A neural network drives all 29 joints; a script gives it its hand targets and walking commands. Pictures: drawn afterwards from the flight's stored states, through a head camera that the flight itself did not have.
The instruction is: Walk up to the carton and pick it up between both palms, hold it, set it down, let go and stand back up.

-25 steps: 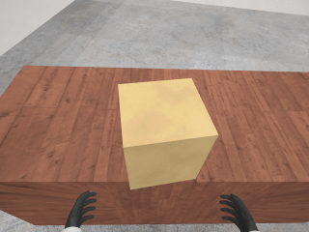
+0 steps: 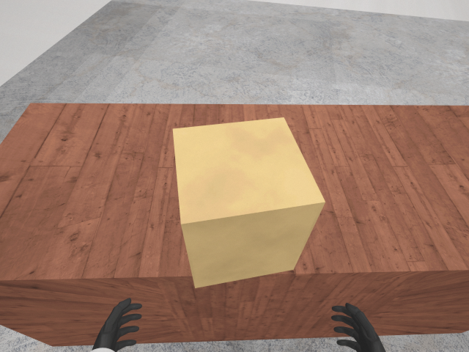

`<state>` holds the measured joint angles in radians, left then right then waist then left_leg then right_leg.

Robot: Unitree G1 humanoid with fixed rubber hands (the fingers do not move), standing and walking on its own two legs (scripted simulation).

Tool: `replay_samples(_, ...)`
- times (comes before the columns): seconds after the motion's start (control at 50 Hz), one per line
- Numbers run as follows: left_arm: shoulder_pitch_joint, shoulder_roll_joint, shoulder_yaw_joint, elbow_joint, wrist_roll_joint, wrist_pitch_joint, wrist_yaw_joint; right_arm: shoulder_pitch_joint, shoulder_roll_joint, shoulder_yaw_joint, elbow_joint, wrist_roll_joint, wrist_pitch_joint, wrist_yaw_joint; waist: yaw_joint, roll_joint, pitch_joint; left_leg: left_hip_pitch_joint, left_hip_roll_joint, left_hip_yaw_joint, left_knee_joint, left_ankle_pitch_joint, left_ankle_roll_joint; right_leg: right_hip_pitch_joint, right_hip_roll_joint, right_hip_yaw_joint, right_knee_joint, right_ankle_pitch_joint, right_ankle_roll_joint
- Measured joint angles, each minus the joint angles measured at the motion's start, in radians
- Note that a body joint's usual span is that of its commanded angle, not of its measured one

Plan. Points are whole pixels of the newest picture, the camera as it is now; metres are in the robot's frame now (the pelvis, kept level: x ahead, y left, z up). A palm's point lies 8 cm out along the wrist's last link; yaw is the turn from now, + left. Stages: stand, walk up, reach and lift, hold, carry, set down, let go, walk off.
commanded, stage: set down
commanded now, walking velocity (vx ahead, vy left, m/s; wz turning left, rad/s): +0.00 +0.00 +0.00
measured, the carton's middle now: (238, 205) +0.38 +0.00 +0.01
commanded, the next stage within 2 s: let go in 0.22 s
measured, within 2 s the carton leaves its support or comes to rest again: neither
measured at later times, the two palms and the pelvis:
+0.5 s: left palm (108, 351) +0.15 +0.22 -0.09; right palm out of the picture +0.14 -0.23 -0.09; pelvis +0.00 +0.00 +0.00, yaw +0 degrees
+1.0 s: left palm out of the picture +0.09 +0.25 -0.12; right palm out of the picture +0.09 -0.24 -0.11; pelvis +0.00 +0.01 -0.01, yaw +1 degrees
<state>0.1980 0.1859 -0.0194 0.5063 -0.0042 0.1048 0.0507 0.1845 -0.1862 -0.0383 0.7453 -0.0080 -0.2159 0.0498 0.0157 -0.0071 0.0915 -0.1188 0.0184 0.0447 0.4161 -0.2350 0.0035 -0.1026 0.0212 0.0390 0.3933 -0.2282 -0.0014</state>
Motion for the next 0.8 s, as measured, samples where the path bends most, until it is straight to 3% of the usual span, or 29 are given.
replay_samples(0.76,-0.014,0.010,-0.001,0.024,-0.011,0.007,-0.017,0.012,0.004,0.001,-0.005,-0.019,-0.003,-0.015,0.000,-0.003,0.003,-0.013,0.002,0.008,0.018,-0.005,-0.002,-0.022,-0.002,-0.003,0.031,-0.010,-0.002)
replay_samples(0.8,-0.010,0.010,0.002,0.064,0.010,-0.038,-0.024,0.015,-0.004,0.014,-0.004,-0.010,0.040,-0.031,-0.006,0.002,-0.024,-0.042,0.004,0.003,0.041,-0.014,0.000,-0.043,0.000,-0.009,0.043,-0.015,-0.001)
